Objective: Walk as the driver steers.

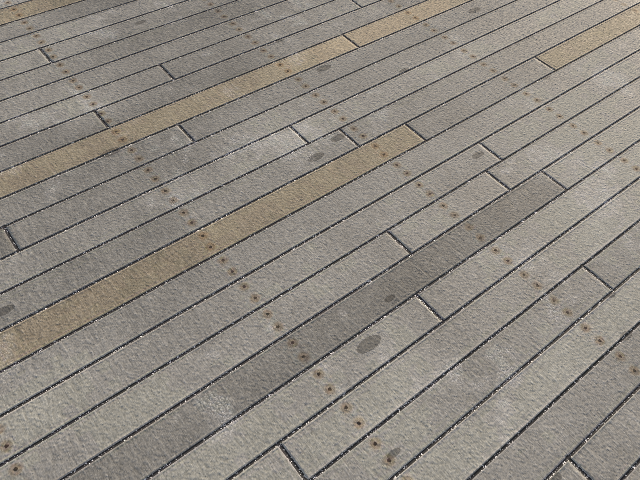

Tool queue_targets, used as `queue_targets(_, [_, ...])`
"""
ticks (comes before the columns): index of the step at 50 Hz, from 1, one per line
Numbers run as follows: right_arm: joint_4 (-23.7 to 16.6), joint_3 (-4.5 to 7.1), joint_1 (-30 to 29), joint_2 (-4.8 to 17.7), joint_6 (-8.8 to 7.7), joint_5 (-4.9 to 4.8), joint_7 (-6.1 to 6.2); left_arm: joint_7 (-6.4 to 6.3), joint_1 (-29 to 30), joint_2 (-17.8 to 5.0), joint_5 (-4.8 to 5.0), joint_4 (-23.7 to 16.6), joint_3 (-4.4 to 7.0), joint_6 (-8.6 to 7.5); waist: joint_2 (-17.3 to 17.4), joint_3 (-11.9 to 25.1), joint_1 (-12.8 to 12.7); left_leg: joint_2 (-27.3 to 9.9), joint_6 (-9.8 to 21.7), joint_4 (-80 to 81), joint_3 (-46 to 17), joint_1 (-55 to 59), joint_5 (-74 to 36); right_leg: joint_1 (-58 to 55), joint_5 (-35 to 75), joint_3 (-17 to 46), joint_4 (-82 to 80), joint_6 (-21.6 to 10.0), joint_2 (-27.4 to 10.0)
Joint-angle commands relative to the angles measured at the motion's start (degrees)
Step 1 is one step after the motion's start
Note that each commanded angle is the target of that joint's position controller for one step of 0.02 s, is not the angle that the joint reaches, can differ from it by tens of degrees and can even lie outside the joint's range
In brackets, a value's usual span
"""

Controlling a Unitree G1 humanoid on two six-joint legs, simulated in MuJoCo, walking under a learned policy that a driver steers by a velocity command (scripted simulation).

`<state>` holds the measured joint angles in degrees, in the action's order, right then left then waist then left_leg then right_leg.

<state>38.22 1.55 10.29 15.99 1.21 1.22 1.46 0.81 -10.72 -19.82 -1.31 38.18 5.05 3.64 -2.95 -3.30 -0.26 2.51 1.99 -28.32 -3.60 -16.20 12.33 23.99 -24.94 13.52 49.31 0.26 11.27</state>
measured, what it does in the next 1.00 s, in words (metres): steps on the spot, turning left: right foot, then left foot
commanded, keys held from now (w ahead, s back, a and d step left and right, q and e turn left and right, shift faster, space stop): q+shift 0.78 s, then e+shift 0.22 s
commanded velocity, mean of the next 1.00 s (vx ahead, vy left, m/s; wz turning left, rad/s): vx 0.00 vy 0.00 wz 0.55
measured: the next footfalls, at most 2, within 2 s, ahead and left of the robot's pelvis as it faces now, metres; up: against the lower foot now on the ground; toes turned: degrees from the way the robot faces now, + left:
right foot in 0.24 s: +0.01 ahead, -0.10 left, +0.00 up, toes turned +15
left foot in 0.66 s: -0.02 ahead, +0.12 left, +0.00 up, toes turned +33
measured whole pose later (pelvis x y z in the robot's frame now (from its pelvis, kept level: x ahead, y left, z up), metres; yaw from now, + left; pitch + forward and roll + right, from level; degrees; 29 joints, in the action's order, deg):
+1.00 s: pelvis -0.02 +0.04 +0.00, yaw +37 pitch -1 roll +0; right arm 40.1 1.0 9.6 14.2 2.1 1.8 0.2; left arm 0.4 -14.9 -17.1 -0.7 44.1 2.1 4.2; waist -2.1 -3.7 -0.8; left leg 5.9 5.1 -23.3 -2.4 -10.3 12.0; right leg 23.9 -20.2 0.9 46.6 1.5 -1.8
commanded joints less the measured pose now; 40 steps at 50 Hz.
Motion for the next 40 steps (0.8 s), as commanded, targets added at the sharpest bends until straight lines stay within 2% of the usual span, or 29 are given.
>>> queue_targets(1, [-3.2,0.47,-5.4,3.8,-1.22,-0.09,-0.55,0.03,-4.3,-2.2,0.16,-0.7,0.07,-0.31,11.3,4.9,-2.7,-11.5,7.3,11.6,-13.2,1.5,-11.7,-3.5,0.7,-0.9,5.6,1.4,-2.5])
queue_targets(2, [-2.4,0.31,-5.5,3.6,-1.23,-0.14,-0.76,0.10,-4.6,-1.3,0.05,-0.2,-0.69,-0.07,13.1,4.9,-3.0,-9.1,6.1,11.1,-11.6,2.6,-13.4,-5.1,0.4,-4.8,-0.3,2.0,-4.4])
queue_targets(3, [-1.7,1.18,-3.8,5.8,-0.85,-0.34,-1.07,-0.15,-2.8,-1.7,0.09,-0.6,-0.93,0.04,14.7,4.1,-1.8,-7.9,6.1,10.1,-12.6,4.8,-15.4,-4.7,-1.0,-9.6,-4.8,2.5,-5.4])
queue_targets(4, [-0.9,2.60,-0.5,9.0,-0.30,-0.48,-1.47,-0.70,-0.3,-2.3,0.39,-1.2,-0.98,-0.09,15.2,3.5,0.2,-8.0,6.8,8.7,-15.0,7.6,-18.3,-3.2,-2.8,-11.4,-7.2,2.5,-4.9])
queue_targets(5, [-0.1,3.66,2.4,11.0,0.19,-0.65,-1.85,-1.20,1.1,-2.5,0.64,-1.6,-1.08,-0.21,15.0,3.7,1.5,-8.8,7.5,7.6,-17.5,10.4,-20.8,-2.0,-3.6,-11.4,-9.2,2.4,-4.5])
queue_targets(6, [0.4,4.29,4.1,11.9,0.52,-0.79,-2.16,-1.60,1.5,-2.6,0.99,-1.8,-1.22,-0.34,14.7,4.2,2.0,-9.6,7.9,6.9,-19.8,12.3,-22.8,-1.5,-3.0,-10.8,-11.0,2.1,-4.4])
queue_targets(9, [0.7,5.25,3.6,11.8,0.83,-0.96,-2.60,-2.74,0.5,-2.4,1.60,-1.7,-1.59,-1.45,14.5,6.4,1.1,-9.7,7.6,6.2,-24.6,14.1,-24.5,-4.1,-0.5,-9.5,-17.5,0.8,-4.2])
queue_targets(11, [0.3,5.56,0.4,11.0,1.18,-1.43,-2.55,-3.55,-2.8,-2.0,1.43,-0.7,-1.73,-2.35,13.3,7.6,-1.4,-7.5,5.1,5.0,-24.2,8.7,-19.7,-12.7,6.1,-9.5,-27.2,-0.6,-4.6])
queue_targets(12, [0.0,5.49,-0.6,10.1,1.21,-1.83,-2.36,-3.99,-4.7,-3.2,1.02,-0.1,-1.37,-2.79,11.6,8.2,-2.2,-5.2,2.3,3.5,-22.5,1.6,-12.5,-20.8,10.0,-7.9,-32.2,-1.7,-7.4])
queue_targets(13, [-0.7,4.80,0.6,7.0,1.04,-2.03,-2.25,-4.45,-5.3,-7.1,0.17,-0.3,-0.57,-2.99,3.4,8.3,-1.6,-0.6,-0.8,-3.6,-17.1,-7.8,1.4,-27.6,7.9,0.9,-36.3,-4.8,-18.1])
queue_targets(14, [-1.8,4.54,1.4,5.3,0.96,-2.09,-1.89,-4.43,0.2,-11.2,-0.48,-1.7,0.19,-2.50,-11.2,3.9,-0.3,7.2,-2.5,-15.1,-2.6,-17.8,17.3,-23.4,18.7,12.4,-37.8,-11.6,-31.2])
queue_targets(15, [-0.5,5.61,2.0,10.0,1.30,0.03,-1.60,-4.01,0.9,-7.0,-0.70,-2.1,-0.63,-2.43,-5.4,3.1,-0.1,1.3,-2.8,-27.8,-1.5,-16.0,20.4,-19.0,32.4,8.8,-34.6,-15.3,-34.0])
queue_targets(16, [1.0,6.18,3.6,10.4,1.71,0.01,-1.86,-3.77,3.2,-2.5,-0.30,-2.9,-2.09,-2.57,-1.8,3.2,1.8,0.9,-2.6,-33.0,-1.1,-14.1,18.5,-17.5,38.8,3.1,-32.9,-14.6,-30.7])
queue_targets(17, [2.1,6.17,5.2,9.7,2.37,0.01,-2.28,-3.66,5.0,-0.8,-0.37,-3.3,-2.72,-2.55,-0.9,2.4,3.0,0.4,-3.0,-37.2,-0.5,-13.7,15.4,-16.6,42.0,-2.8,-31.5,-12.6,-26.9])
queue_targets(18, [2.1,5.98,5.4,9.1,2.98,-0.07,-2.99,-3.90,5.4,-0.9,-0.41,-3.3,-2.81,-2.76,-3.0,2.7,3.2,-0.1,-3.5,-38.7,0.3,-15.1,12.7,-18.2,43.2,-6.5,-30.7,-11.2,-24.7])
queue_targets(20, [1.4,5.18,3.8,7.8,3.45,-0.71,-4.15,-3.95,2.9,-1.9,-0.58,-2.8,-2.45,-2.81,-5.4,2.2,1.2,-1.0,-5.0,-36.4,2.8,-17.3,10.8,-21.2,45.7,-10.6,-29.7,-10.4,-22.8])
queue_targets(23, [-1.4,4.32,-1.3,6.6,3.74,-0.90,-5.03,-3.71,-1.9,-3.5,-0.62,-1.4,-1.63,-2.77,-5.5,2.2,-2.0,-2.6,-5.7,-29.8,4.5,-19.0,10.7,-26.0,45.5,-11.4,-28.8,-11.3,-25.4])
queue_targets(25, [-2.8,3.83,-2.9,5.8,3.92,-0.93,-5.45,-3.24,-2.6,-4.6,-0.68,-1.0,-1.14,-2.96,-5.7,2.4,-2.5,-3.3,-5.0,-24.7,5.7,-16.4,11.3,-25.9,45.2,-13.2,-27.9,-11.1,-26.6])
queue_targets(29, [-4.8,3.62,-3.7,5.4,3.95,-1.41,-5.47,-2.00,-1.7,-6.1,-0.30,-0.9,-0.34,-3.39,-7.2,3.5,-1.8,-2.2,-2.6,-15.1,9.9,-7.1,11.8,-21.6,46.2,-18.0,-24.1,-8.9,-27.4])
queue_targets(31, [-5.3,3.90,-2.9,5.7,3.90,-1.07,-5.16,-1.54,-1.7,-6.6,0.68,-0.9,0.02,-3.52,-7.1,4.4,-0.9,-1.3,-1.1,-9.6,10.8,-3.2,11.2,-20.3,45.4,-19.4,-19.5,-7.2,-28.3])
queue_targets(32, [-4.7,4.16,0.1,5.8,3.54,-0.55,-4.69,-1.34,-1.2,-6.8,1.36,-0.9,0.21,-3.46,-4.8,5.7,1.4,-0.5,0.1,-3.6,10.4,2.3,7.5,-17.4,44.1,-21.7,-13.5,-5.3,-27.9])
queue_targets(33, [-2.9,5.01,6.2,8.1,2.69,0.33,-3.64,-1.03,-2.2,-6.7,1.74,-0.6,0.36,-3.52,2.0,8.6,5.0,-1.7,2.3,4.3,4.0,12.5,-0.9,-10.0,37.3,-24.3,-1.6,-1.8,-25.4])
queue_targets(34, [-3.6,7.12,7.7,18.3,2.00,0.32,-2.62,-0.67,-2.9,-1.4,0.78,-4.0,-1.06,-3.31,18.2,9.4,3.4,-18.8,8.6,7.9,-22.1,22.8,-20.5,10.3,-4.6,-26.5,14.0,3.1,-16.2])
queue_targets(35, [-3.6,8.13,12.4,20.0,1.69,-1.64,-2.89,-1.33,2.6,-2.0,-1.31,-6.6,-1.49,-2.30,15.3,13.5,7.6,-24.3,17.2,7.6,-30.7,21.4,-32.4,14.0,-15.5,-13.9,20.5,3.7,-11.8])
queue_targets(36, [-3.3,7.42,10.8,17.3,1.68,-1.79,-2.78,-1.60,3.0,-2.7,-1.01,-6.1,-1.38,-1.95,10.4,10.5,6.1,-21.9,17.5,7.7,-25.7,20.3,-26.7,15.3,-11.5,-10.7,22.2,3.6,-13.7])
queue_targets(37, [-3.7,6.50,6.1,14.4,2.06,-1.62,-2.35,-1.67,2.9,-3.1,-0.25,-5.2,-1.34,-2.14,8.5,5.0,3.9,-18.2,15.4,9.1,-21.1,14.8,-19.6,15.0,-5.4,-10.3,19.9,3.3,-14.7])
queue_targets(38, [-4.6,5.73,1.3,12.3,2.46,-1.44,-1.91,-1.82,2.7,-3.7,-0.25,-4.6,-1.06,-2.43,8.0,2.5,1.7,-13.7,12.4,10.1,-17.8,11.2,-14.7,13.6,-0.4,-10.3,15.7,3.2,-15.5])
queue_targets(39, [-5.3,5.34,-0.9,11.1,2.53,-1.64,-1.56,-1.82,1.6,-4.5,-0.86,-4.0,-0.83,-2.29,9.4,2.6,0.7,-11.3,11.2,9.9,-16.3,9.3,-16.4,11.4,1.9,-10.7,14.2,3.5,-15.1])
queue_targets(40, [-5.3,4.84,-1.7,10.3,2.42,-1.34,-1.63,-1.62,-1.5,-4.7,-1.05,-2.1,-0.78,-1.90,8.9,4.9,-0.1,-10.8,10.9,9.1,-13.6,9.6,-21.3,9.1,3.3,-11.8,14.5,3.6,-14.2])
